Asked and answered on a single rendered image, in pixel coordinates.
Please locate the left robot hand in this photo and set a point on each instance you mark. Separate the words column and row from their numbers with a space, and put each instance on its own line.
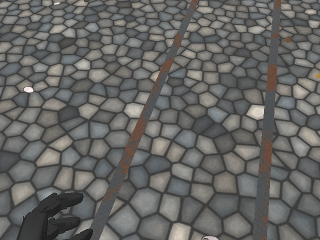
column 36, row 226

